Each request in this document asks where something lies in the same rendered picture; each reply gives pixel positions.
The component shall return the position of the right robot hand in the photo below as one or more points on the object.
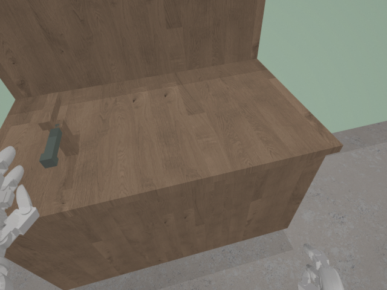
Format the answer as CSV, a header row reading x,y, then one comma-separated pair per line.
x,y
324,276

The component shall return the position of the left robot hand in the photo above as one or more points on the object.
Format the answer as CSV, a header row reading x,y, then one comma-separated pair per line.
x,y
20,220

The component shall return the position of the counter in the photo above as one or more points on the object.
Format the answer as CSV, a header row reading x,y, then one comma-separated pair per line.
x,y
175,140

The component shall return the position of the tap lever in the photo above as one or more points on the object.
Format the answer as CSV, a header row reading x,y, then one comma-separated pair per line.
x,y
49,157

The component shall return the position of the robot left forearm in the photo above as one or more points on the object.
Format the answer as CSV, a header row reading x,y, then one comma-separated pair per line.
x,y
5,282

